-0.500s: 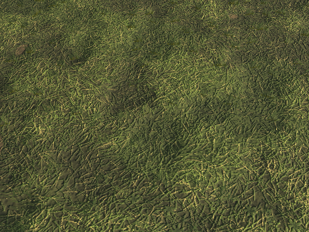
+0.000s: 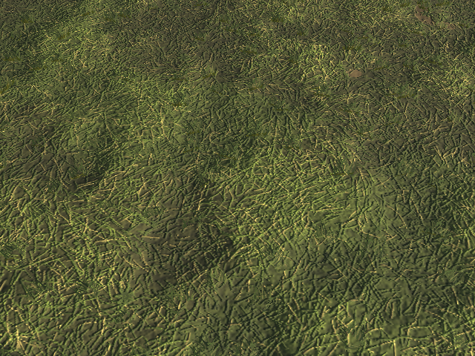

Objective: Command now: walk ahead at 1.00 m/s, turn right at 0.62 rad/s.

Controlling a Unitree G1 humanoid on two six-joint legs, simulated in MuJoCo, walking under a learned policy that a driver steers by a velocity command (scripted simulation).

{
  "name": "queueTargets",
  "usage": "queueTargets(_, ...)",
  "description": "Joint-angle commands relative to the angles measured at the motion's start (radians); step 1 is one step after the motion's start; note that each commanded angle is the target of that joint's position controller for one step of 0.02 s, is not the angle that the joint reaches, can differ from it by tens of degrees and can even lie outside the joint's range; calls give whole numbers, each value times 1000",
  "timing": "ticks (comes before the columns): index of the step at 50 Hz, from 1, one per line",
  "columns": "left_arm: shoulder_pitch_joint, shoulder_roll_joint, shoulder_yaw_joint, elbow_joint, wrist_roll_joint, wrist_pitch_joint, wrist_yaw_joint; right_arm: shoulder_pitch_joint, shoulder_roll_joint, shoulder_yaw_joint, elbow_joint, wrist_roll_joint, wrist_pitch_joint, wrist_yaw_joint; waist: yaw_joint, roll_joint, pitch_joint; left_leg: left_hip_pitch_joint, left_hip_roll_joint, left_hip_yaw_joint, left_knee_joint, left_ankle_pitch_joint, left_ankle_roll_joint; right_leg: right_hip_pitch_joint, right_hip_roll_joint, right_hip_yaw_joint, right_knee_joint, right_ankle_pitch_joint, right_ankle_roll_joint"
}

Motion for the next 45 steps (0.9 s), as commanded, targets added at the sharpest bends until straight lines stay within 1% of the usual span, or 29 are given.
queueTargets(1,18,7,17,-86,-8,33,-9,30,-29,-22,9,3,-22,2,7,156,-26,182,283,-286,-367,-60,146,-250,-125,60,19,28,4)
queueTargets(2,-4,-3,17,-95,-5,51,-10,-4,-29,-24,17,13,-24,3,23,148,23,128,279,-212,-395,-7,130,-267,-135,55,3,29,9)
queueTargets(4,-58,6,19,-124,11,63,-12,-26,-60,-32,26,5,-30,-5,36,113,78,83,255,-85,-423,99,119,-307,-136,47,-58,146,24)
queueTargets(6,-111,18,18,-147,19,56,-24,-26,-89,-37,27,-5,-34,-16,36,83,100,77,209,26,-441,152,112,-301,-112,7,-183,311,22)
queueTargets(9,-229,38,15,-182,22,42,-57,34,-158,-47,40,4,-33,-28,-8,3,127,170,198,128,-468,215,81,-258,-75,-83,-418,479,-15)
queueTargets(11,-287,58,20,-210,16,32,-80,63,-210,-55,46,7,-18,-31,-18,9,131,290,211,166,-429,457,57,-229,-28,-154,-535,482,-46)
queueTargets(13,-254,114,43,-224,4,35,-85,82,-270,-68,42,15,10,-35,24,80,58,426,228,180,-275,987,37,-137,63,-244,-549,383,-75)
queueTargets(15,-4,198,87,-184,-9,60,-77,43,-317,-81,19,26,44,-37,173,169,-76,413,258,168,85,1342,46,141,132,-265,-492,195,-122)
queueTargets(16,234,275,130,-120,-4,74,-61,-1,-298,-75,5,29,42,-35,285,140,-176,234,232,139,397,1227,39,482,144,-193,-538,183,-163)
queueTargets(17,268,298,131,-79,-12,87,-43,8,-137,-29,5,14,19,-23,240,-124,-92,-56,47,109,866,117,-10,602,78,-20,-577,150,-214)
queueTargets(18,137,319,113,-146,22,58,-47,139,-10,14,-83,32,-30,-10,28,-370,-220,-446,-117,-92,1154,-393,-30,788,-105,612,-833,-174,-432)
queueTargets(19,114,237,97,-190,34,32,-54,19,-134,6,-119,46,-73,-4,100,-167,-262,-500,-67,-253,1089,-282,27,759,-172,835,-1052,-422,-398)
queueTargets(20,103,204,91,-186,45,7,-58,-81,-169,-6,-146,69,-85,-5,85,-22,-135,-513,-31,-247,977,-203,52,621,-171,821,-1114,-446,-342)
queueTargets(21,50,190,86,-187,44,-11,-65,-86,-147,-1,-137,52,-84,-15,24,132,-71,-445,11,-256,868,-144,48,464,-145,754,-1103,-358,-310)
queueTargets(22,-14,183,83,-200,45,-20,-62,-62,-133,-1,-122,27,-73,-22,-23,150,-41,-365,41,-269,790,-115,29,333,-98,657,-1075,-241,-304)
queueTargets(23,-57,170,77,-215,49,-21,-51,-30,-138,-7,-110,15,-55,-22,-55,125,-23,-303,60,-278,740,-96,5,242,-46,569,-1078,-164,-299)
queueTargets(25,-71,142,67,-213,31,-18,-32,-36,-142,-13,-107,6,-29,-26,-62,96,10,-262,82,-257,592,-91,-42,149,1,448,-1090,-45,-291)
queueTargets(28,-37,134,64,-194,18,-7,1,-224,-76,8,-172,-9,-21,-26,11,65,68,-190,44,-188,280,129,-97,14,81,306,-1086,95,-251)
queueTargets(30,-19,154,73,-179,15,7,10,-298,-46,14,-203,2,-25,-17,59,16,51,-79,-4,-152,95,276,-113,-34,110,272,-1068,68,-201)
queueTargets(34,9,143,82,-150,-2,11,20,-299,-131,-26,-215,53,-38,-11,65,-58,13,-5,-6,-235,-44,312,-118,119,64,380,-969,-31,-151)
queueTargets(36,-6,142,88,-147,6,21,21,-199,-178,-53,-195,63,-45,-14,-2,-87,-28,60,3,-225,-40,210,-91,217,30,407,-851,139,-124)
queueTargets(37,-31,134,83,-158,24,25,12,-23,-212,-79,-160,68,-45,-21,-102,-82,-127,230,9,-206,-22,150,-65,223,63,368,-660,300,-89)
queueTargets(38,-64,69,55,-190,58,27,-1,226,-235,-87,-121,64,-35,-33,-216,-41,-315,580,116,-290,85,-9,-38,62,96,302,-336,272,-55)
queueTargets(39,117,-81,15,-237,14,17,-7,296,-324,-90,-101,3,-30,-24,-85,445,-445,867,359,-880,-157,-453,102,-280,225,205,49,-317,-16)
queueTargets(40,135,7,8,-233,-46,16,0,223,-277,-82,-112,0,-29,-7,-71,561,-396,814,437,-1160,-291,-811,152,-454,113,144,200,-204,-14)
queueTargets(41,11,95,25,-225,-27,24,4,143,-178,-65,-137,13,-20,-14,-113,371,-231,669,384,-982,-303,-735,128,-484,72,94,227,-100,-4)
queueTargets(42,-74,128,35,-232,5,28,2,128,-157,-58,-116,11,-8,-20,-116,191,-145,540,339,-782,-284,-501,103,-446,39,63,190,-47,-3)
queueTargets(43,-144,121,39,-250,30,27,-3,125,-157,-57,-90,3,-2,-21,-107,90,-84,432,293,-631,-272,-306,86,-404,5,57,133,-25,-9)
queueTargets(45,-153,94,43,-268,8,41,-17,100,-110,-41,-48,0,-11,-22,-59,142,-24,315,251,-455,-297,-135,80,-350,-55,68,57,7,-17)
